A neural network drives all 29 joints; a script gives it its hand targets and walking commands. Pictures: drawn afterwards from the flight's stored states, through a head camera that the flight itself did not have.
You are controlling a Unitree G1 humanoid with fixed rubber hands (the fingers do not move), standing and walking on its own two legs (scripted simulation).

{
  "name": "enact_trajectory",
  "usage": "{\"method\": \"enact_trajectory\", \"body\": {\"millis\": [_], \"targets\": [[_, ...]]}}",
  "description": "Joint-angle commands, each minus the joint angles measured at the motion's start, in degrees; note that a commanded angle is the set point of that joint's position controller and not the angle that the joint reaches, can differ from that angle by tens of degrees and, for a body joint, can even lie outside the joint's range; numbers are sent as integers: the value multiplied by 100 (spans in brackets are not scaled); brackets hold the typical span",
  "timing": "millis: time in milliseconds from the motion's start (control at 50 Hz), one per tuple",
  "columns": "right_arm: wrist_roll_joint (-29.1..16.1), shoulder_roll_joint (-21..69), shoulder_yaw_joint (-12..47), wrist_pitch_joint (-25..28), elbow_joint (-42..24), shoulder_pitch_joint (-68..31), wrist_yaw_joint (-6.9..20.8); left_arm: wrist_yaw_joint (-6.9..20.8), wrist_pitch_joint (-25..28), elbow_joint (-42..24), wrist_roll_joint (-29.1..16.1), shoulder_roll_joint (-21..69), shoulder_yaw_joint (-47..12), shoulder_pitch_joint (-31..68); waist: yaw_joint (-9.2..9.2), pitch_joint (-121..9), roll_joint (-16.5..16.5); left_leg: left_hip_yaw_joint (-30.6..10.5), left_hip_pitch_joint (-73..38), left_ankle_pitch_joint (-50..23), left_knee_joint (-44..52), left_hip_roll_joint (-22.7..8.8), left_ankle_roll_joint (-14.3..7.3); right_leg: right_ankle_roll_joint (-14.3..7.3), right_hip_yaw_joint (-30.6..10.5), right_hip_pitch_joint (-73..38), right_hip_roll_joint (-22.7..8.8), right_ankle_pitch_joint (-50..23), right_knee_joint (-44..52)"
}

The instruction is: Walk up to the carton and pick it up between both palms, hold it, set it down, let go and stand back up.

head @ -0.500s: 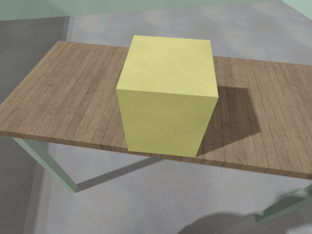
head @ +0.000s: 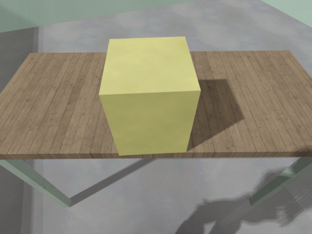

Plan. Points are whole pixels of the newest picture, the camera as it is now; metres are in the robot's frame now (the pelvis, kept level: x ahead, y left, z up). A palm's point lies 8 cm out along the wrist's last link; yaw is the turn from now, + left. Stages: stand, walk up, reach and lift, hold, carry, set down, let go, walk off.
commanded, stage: walk up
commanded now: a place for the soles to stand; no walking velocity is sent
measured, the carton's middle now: (150, 99) +0.44 +0.02 +0.09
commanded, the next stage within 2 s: reach and lift in 0.88 s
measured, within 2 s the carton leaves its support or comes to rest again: neither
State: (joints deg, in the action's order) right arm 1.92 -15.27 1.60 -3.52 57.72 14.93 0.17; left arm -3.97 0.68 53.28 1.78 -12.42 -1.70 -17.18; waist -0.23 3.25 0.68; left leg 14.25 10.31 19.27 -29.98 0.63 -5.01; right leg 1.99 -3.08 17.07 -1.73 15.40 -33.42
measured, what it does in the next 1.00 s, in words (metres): stands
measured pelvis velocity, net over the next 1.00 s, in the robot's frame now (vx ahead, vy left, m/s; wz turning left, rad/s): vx -0.03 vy -0.02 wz -0.02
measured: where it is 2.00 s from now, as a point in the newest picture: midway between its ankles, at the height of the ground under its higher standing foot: outside the picture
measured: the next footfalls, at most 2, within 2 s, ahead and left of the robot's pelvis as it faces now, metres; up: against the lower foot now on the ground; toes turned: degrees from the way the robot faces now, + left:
none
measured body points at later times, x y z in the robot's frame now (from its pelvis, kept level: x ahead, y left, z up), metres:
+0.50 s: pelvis +0.00 -0.01 +0.00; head +0.02 -0.02 +0.45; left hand +0.04 +0.25 -0.14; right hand +0.01 -0.27 -0.15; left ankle -0.02 +0.05 -0.73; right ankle +0.02 -0.14 -0.73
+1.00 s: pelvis -0.03 -0.02 -0.03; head +0.03 -0.02 +0.42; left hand +0.10 +0.25 -0.16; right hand +0.05 -0.29 -0.18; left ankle -0.02 +0.05 -0.73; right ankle +0.02 -0.14 -0.73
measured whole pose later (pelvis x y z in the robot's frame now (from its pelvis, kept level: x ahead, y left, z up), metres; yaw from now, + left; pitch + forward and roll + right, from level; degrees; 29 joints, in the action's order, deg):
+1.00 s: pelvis -0.03 -0.02 -0.03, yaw -1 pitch +1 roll +0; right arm 5.7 -14.6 -7.0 -4.6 54.9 5.1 4.2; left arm -1.3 -24.3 45.5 0.7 -16.6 -2.0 -1.1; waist -1.8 6.9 1.2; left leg 9.0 24.3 24.2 -47.3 -1.1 -3.7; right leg -0.4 1.6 28.9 -1.2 17.9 -46.5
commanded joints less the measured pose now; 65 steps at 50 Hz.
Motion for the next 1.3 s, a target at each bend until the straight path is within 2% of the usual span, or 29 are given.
{"method": "enact_trajectory", "body": {"millis": [0, 40, 120, 160, 240, 260, 320, 360, 400, 420, 440, 500, 540, 580, 700, 860, 880, 900, 920, 940, 960, 980, 1020, 1040, 1080, 1100, 1180, 1220, 1280], "targets": [[28, -882, -181, -2, -292, 161, -27, -67, 31, -230, 13, -647, 177, -418, 75, -22, 158, -980, 183, -510, 900, -1076, 219, -486, -127, 119, -272, -773, -1], [21, -906, -175, -28, -290, 142, -17, -56, 24, -242, 21, -652, 186, -409, 85, 98, 80, -967, 299, 89, 1010, -1065, 139, -509, -205, 199, -227, -539, 59], [18, -972, -202, -47, -334, 116, 3, -42, 74, -267, 21, -704, 208, -417, 75, 195, -95, -837, 246, 277, 910, -1018, 96, -535, -363, 303, -255, -725, 174], [37, -913, -199, -24, -315, 196, 24, -50, 92, -260, 21, -805, 253, -482, 70, 36, -419, -747, 196, 321, 611, -930, 184, -649, -725, 271, -420, -800, 377], [28, -752, -155, -27, -350, 334, 52, -98, 73, -235, 3, -1101, 341, -693, 73, -9, -784, -922, 316, 563, -158, -517, 345, -1185, -2361, 392, -1117, -139, 1242], [11, -658, -144, 9, -335, 420, 43, -94, 69, -260, -23, -1154, 354, -613, 37, -37, -809, -1005, 420, 511, -107, -504, 364, -1225, -2398, 277, -1189, -223, 1296], [12, -773, -193, 141, -327, 508, 7, -34, 80, -328, -40, -1022, 306, -367, -27, -308, -753, -1134, 15, 34, 304, -565, 371, -1021, -1930, 228, -993, -802, 1117], [2, -869, -208, 187, -278, 558, -2, 28, 86, -357, -63, -852, 262, -203, -81, -316, -374, -1267, -512, -384, 803, -792, 295, -702, -1152, 508, -524, -1103, 687], [-83, -976, -231, 168, -317, 318, -36, 40, 65, -365, -77, -538, 162, -208, -27, -91, 247, -1649, -477, -1219, 1412, -1339, 91, -382, -336, 703, 151, -412, 10], [-117, -928, -197, 154, -299, 231, -52, 29, 34, -324, -80, -434, 139, -311, 25, 16, 305, -1715, -176, -1077, 1543, -1525, -80, -384, -209, 554, 195, -1, -62], [-87, -916, -195, 124, -289, 152, -56, 7, 32, -317, -55, -443, 131, -407, 89, 67, 311, -1558, -31, -874, 1560, -1504, -195, -421, -153, 422, 134, 26, -15], [-21, -872, -194, 93, -261, 220, -39, -10, 73, -319, 18, -589, 141, -393, 18, 70, 285, -1091, 19, -1003, 1082, -1073, -32, -514, -333, 174, -109, -892, 237], [-8, -887, -233, 84, -244, 343, -16, -26, 95, -287, -3, -715, 191, -411, -43, -140, 99, -839, -275, -1543, 740, -957, 177, -481, -403, 197, -222, -1480, 227], [-20, -861, -239, 75, -228, 393, -14, -55, 90, -294, -8, -726, 203, -398, -26, -193, 3, -816, -316, -1739, 598, -944, 228, -500, -454, 174, -284, -1623, 158], [-24, -808, -251, 12, -318, 317, -6, -73, 70, -325, -15, -794, 243, -351, 22, -249, -154, -855, -25, -928, 418, -913, 149, -684, -783, 145, -374, -1545, 130], [-30, -799, -252, 19, -340, 402, 29, -64, 63, -338, -5, -904, 282, -222, 13, -15, -402, -979, 48, -32, 427, -776, 206, -849, -1487, 468, -580, -615, 689], [485, -494, -862, 542, -1480, -3971, 231, 82, -1090, -1054, -304, -1187, 227, 4024, -62, 55, -448, -1150, 2492, 732, -463, -503, 355, -611, 608, 797, -47, 976, -793], [410, -443, -962, 425, -1100, -3042, 386, 72, -1861, -1008, -217, -1188, 43, 3135, 54, 419, -256, -1262, 2794, 1214, -499, -601, 432, -607, 611, 484, -66, 1067, -1065], [532, -721, -1137, 294, -1158, -2849, 440, 188, -2434, -1478, -260, -1063, 15, 3100, -17, -369, -372, -1129, 2282, 895, -862, -638, 379, -609, 478, 142, -137, 687, -1210], [540, -863, -1248, 161, -1320, -2469, 434, 293, -2847, -2047, -162, -1083, 70, 3104, -56, -1039, -204, -1044, 2028, 671, -1034, -667, 496, -603, 390, -64, -104, 442, -1179], [440, -883, -1284, 24, -1322, -2088, 446, 374, -3172, -2365, -17, -1040, 85, 2915, -177, -1471, 168, -1192, 1797, 384, -1150, -833, 615, -593, 559, 73, 66, 104, -1449], [178, -788, -1181, -53, -1204, -1668, 432, 435, -3411, -2547, 180, -1026, 220, 2483, -131, -1596, 567, -1273, 1473, -263, -1382, -853, 791, -591, 635, 251, 99, -278, -1628], [-323, -806, -897, -143, -1251, -1284, 346, 607, -3697, -3090, 420, -922, 435, 1829, -133, -1784, 619, -1466, 469, -1736, -1741, -877, 903, -541, 830, 629, 308, -868, -1806], [-506, -850, -772, -186, -1299, -1150, 320, 677, -3777, -3317, 546, -837, 545, 1523, -154, -1629, 658, -1494, 178, -1937, -1635, -854, 954, -508, 908, 623, 393, -925, -1631], [-601, -897, -643, -254, -1489, -1114, 269, 765, -3785, -3520, 735, -839, 661, 1155, -192, -855, 659, -1479, 750, -948, -977, -857, 779, -469, 890, -66, 503, -782, -1343], [-574, -855, -611, -260, -1617, -1077, 207, 782, -3719, -3605, 797, -898, 709, 1011, -197, -497, 469, -1329, 1162, -561, -739, -827, 642, -444, 903, -525, 530, -757, -1232], [-180, -280, -456, -296, -2260, -1152, -10, 713, -3240, -3459, 856, -1090, 809, 1163, -51, 254, 232, -825, 2567, 874, 58, -738, 291, -361, 612, -1888, 404, -173, -656], [4, 136, -475, -266, -2573, -1206, -143, 709, -2950, -3470, 786, -1143, 874, 1608, 1, 253, -69, -734, 2544, 840, -130, -675, 242, -350, 225, -1715, 118, 354, -294], [51, 499, -495, -137, -3038, -1105, -313, 674, -2634, -3691, 503, -1242, 785, 1917, 10, -155, 66, -727, 2103, 492, -257, -604, 363, -324, -85, -1563, -138, 389, 95]]}}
